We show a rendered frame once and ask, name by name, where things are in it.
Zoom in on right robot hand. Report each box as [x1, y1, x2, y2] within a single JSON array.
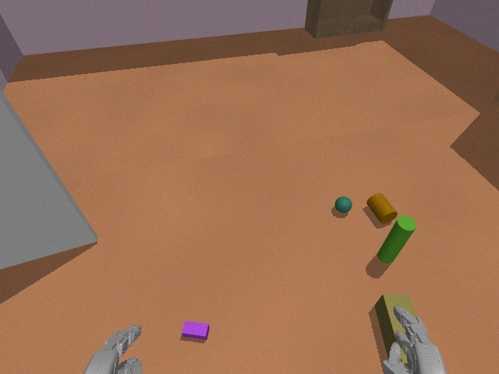
[[384, 305, 447, 374]]

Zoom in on bookshelf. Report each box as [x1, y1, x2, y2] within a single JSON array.
[[305, 0, 393, 39]]

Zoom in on left robot hand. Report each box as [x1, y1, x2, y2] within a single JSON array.
[[84, 325, 143, 374]]

